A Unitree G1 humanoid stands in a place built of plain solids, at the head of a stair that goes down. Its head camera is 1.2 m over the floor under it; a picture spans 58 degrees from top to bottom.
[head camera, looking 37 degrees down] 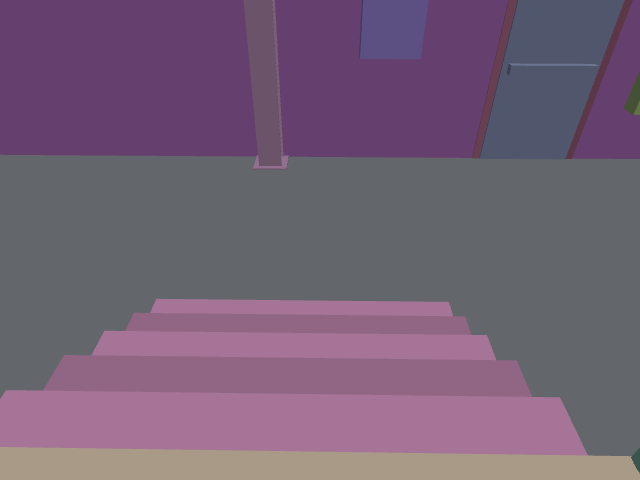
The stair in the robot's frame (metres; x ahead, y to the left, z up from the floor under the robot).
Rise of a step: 0.18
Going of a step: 0.30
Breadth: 2.00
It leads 1 degrees to the right of straight ahead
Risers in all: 6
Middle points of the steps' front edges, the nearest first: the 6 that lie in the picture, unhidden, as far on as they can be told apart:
0.61 0.14 0.00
0.91 0.14 -0.18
1.21 0.14 -0.36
1.51 0.13 -0.54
1.81 0.13 -0.73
2.11 0.12 -0.91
